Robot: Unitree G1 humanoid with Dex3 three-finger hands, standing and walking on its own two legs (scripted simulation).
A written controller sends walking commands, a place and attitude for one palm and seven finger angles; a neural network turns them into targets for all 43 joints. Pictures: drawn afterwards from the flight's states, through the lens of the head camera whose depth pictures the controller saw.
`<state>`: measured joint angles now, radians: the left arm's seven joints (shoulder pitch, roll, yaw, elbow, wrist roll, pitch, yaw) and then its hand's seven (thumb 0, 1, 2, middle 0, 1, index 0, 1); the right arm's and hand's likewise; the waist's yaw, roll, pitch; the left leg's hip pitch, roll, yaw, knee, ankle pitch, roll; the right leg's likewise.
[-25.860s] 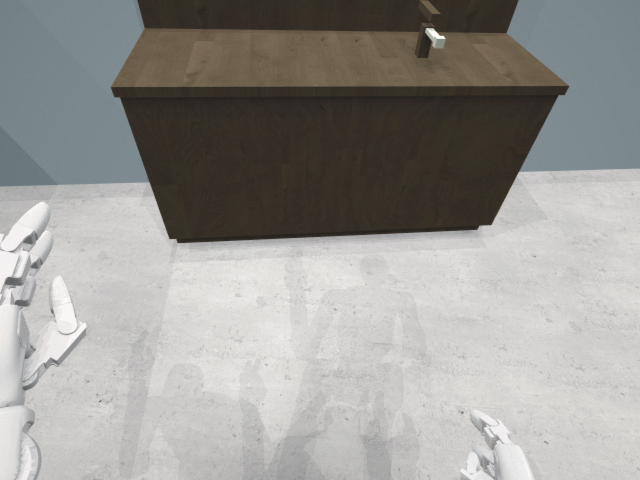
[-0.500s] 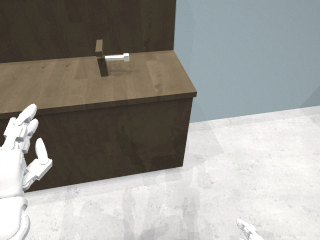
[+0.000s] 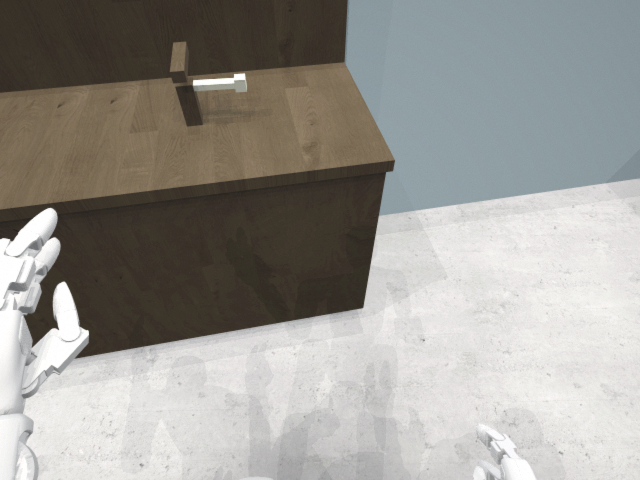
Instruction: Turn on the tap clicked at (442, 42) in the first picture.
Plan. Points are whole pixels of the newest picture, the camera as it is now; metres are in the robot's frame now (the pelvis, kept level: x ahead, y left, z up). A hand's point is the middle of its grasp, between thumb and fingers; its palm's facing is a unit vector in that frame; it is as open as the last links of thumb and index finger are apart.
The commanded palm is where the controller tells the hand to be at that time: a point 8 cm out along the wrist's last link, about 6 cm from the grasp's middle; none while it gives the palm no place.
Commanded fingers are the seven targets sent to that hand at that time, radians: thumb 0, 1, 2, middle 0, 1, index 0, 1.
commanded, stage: stand and check the lever's angle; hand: left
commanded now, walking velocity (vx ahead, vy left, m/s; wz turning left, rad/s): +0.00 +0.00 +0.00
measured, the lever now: (240, 83) +0.87 +0.24 +0.05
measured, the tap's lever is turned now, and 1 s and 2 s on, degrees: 86 86 86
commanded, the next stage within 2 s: stand and wait in 0.02 s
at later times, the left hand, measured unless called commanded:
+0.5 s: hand (58, 300) +0.24 +0.26 +0.16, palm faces +0.38 -0.84 -0.38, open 7.5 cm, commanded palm +0.19 +0.30 +0.18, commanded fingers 0.00 0.90 0.90 -0.20 -0.30 -0.20 -0.30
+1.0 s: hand (31, 318) +0.22 +0.28 +0.16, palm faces +0.39 -0.84 -0.37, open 7.5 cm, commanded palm +0.17 +0.32 +0.18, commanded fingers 0.00 0.90 0.90 -0.20 -0.30 -0.20 -0.30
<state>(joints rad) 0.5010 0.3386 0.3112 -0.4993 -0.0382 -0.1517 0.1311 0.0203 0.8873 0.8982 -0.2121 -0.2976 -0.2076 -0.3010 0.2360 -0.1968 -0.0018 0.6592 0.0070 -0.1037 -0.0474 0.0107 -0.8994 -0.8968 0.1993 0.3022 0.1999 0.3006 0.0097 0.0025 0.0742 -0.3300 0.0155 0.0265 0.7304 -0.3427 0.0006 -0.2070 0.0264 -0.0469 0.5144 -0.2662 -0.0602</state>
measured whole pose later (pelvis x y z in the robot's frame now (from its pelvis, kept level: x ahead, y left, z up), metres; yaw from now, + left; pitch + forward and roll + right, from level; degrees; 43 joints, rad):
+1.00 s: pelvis +0.00 +0.04 +0.01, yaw -1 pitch -1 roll -1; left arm 0.47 0.35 0.32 -0.44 -0.05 -0.14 0.15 0.02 0.89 0.90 -0.21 -0.30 -0.21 -0.30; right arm 0.20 -0.21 0.00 0.61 0.00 -0.08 -0.08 0.01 -0.90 -0.90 0.20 0.30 0.20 0.30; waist 0.01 0.02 0.02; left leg -0.22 0.00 0.04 0.43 -0.19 0.04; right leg -0.15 0.02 -0.02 0.35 -0.18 0.00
